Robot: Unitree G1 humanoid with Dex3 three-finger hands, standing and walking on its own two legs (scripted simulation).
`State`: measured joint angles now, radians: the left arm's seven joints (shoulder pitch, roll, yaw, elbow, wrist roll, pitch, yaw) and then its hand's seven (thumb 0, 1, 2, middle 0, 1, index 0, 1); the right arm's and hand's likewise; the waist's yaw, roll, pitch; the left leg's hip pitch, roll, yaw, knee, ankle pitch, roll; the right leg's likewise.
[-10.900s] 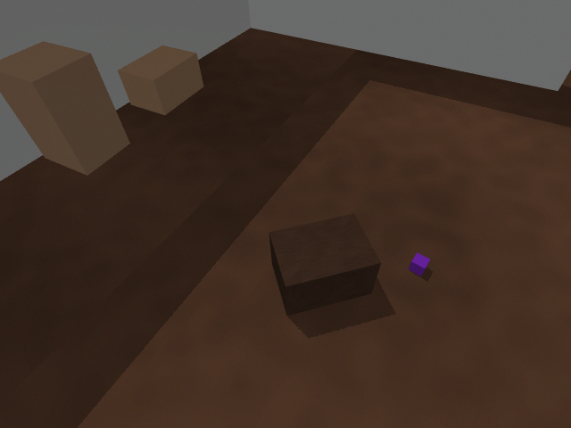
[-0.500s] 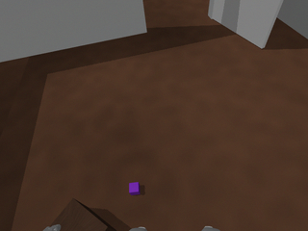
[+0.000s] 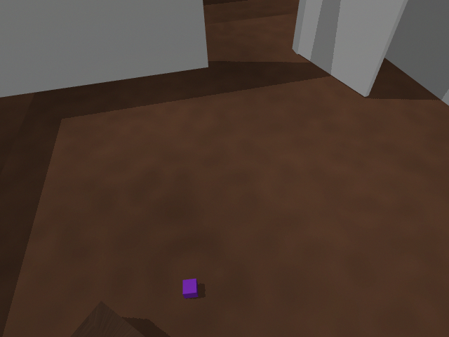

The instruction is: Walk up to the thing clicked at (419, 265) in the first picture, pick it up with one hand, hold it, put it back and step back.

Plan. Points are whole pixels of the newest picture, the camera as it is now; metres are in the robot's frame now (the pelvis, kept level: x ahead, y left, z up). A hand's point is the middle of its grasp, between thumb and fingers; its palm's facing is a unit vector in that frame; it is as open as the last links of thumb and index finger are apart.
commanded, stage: stand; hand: left
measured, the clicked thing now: (190, 288) +0.46 +0.21 -0.74
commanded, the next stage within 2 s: none
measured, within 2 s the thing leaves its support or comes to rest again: neither
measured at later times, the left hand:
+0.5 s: hand out of the picture +0.07 +0.25 -0.15, palm faces -0.04 -0.94 -0.33, open 7.4 cm
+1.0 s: hand out of the picture +0.10 +0.24 -0.14, palm faces -0.03 -0.94 -0.33, open 7.4 cm
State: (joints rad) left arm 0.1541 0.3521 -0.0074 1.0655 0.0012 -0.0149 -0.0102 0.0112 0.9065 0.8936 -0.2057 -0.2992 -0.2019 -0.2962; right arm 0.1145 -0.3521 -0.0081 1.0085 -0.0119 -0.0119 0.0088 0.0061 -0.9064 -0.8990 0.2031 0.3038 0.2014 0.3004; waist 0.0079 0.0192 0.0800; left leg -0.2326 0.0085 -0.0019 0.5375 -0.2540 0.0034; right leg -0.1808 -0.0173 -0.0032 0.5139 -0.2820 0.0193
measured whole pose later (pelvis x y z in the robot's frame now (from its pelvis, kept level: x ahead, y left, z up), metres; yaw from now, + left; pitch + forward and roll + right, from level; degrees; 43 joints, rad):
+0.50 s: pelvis -0.01 +0.00 +0.01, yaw +0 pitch -2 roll +0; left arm 0.10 0.36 0.00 1.14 0.00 -0.01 -0.02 0.01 0.91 0.89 -0.20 -0.30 -0.20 -0.30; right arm 0.10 -0.35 -0.02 1.16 -0.02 -0.02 0.01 0.01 -0.91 -0.90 0.20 0.30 0.20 0.30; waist -0.01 -0.01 0.06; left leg -0.16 0.01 0.00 0.34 -0.14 0.00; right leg -0.13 -0.02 0.00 0.35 -0.18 0.02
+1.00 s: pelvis +0.02 -0.01 +0.01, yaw +0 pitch -1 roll +0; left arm 0.09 0.35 0.00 1.14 0.00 -0.02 -0.01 0.01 0.91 0.89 -0.20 -0.30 -0.20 -0.30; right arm 0.06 -0.34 -0.01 1.15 -0.01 -0.02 0.01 0.01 -0.91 -0.90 0.20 0.30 0.20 0.30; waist 0.00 0.00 0.05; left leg -0.14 0.02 0.00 0.32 -0.16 -0.02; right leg -0.10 -0.01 0.00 0.32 -0.20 0.01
